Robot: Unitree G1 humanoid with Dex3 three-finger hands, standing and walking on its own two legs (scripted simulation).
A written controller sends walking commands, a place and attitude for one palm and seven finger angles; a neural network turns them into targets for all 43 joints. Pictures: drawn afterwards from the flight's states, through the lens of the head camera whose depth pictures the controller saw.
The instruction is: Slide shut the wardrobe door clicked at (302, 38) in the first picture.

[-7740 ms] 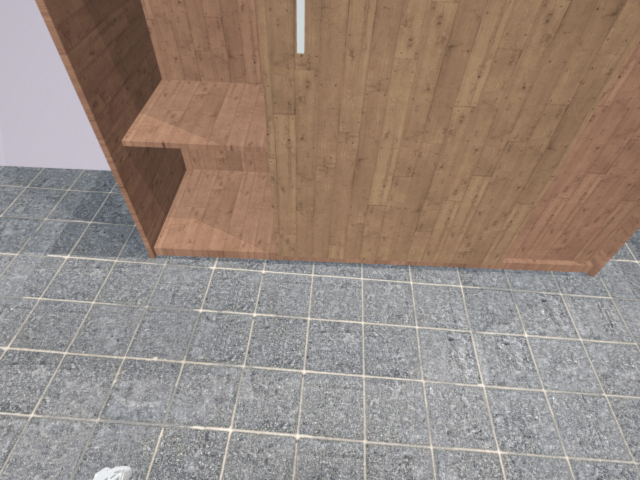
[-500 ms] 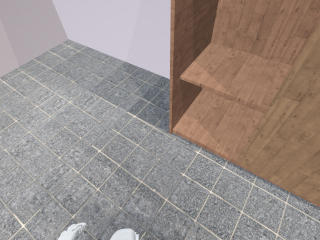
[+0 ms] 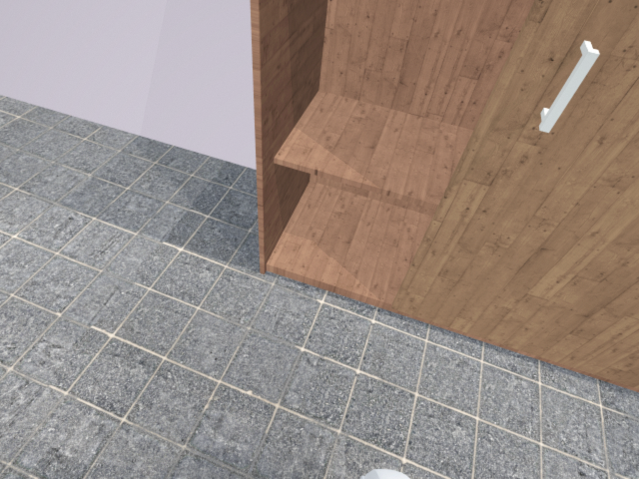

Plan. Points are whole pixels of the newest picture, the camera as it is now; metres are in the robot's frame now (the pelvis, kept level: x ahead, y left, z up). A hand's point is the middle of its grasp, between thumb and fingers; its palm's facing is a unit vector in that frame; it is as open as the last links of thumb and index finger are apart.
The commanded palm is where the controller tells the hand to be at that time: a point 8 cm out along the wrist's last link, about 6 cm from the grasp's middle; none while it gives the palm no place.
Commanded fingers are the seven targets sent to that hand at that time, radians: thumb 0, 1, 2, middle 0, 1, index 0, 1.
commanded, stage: turn to face it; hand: right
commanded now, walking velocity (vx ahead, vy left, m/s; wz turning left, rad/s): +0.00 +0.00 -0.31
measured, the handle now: (565, 88) +0.74 -0.36 +0.17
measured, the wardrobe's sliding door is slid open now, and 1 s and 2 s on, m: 0.49 0.49 0.49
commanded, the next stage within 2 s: take the last steps up to it in 0.16 s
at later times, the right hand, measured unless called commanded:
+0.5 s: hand out of the picture +0.00 -0.26 -0.17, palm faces +0.17 +0.96 -0.22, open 7.4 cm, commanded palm none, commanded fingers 0.00 -0.90 -0.90 0.20 0.30 0.20 0.30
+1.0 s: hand out of the picture +0.02 -0.18 -0.16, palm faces +0.29 +0.94 -0.16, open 7.4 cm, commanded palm none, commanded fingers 0.00 -0.90 -0.90 0.20 0.30 0.20 0.30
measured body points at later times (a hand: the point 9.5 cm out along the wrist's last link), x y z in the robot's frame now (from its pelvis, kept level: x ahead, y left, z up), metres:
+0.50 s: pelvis +0.00 -0.05 +0.00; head +0.00 -0.06 +0.45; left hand +0.11 +0.17 -0.14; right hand -0.01 -0.31 -0.15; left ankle +0.02 +0.09 -0.68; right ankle -0.02 -0.14 -0.74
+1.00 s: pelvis +0.12 -0.06 +0.00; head +0.13 -0.04 +0.45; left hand +0.19 +0.17 -0.16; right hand +0.00 -0.23 -0.15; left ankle +0.07 +0.06 -0.74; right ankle +0.18 -0.22 -0.68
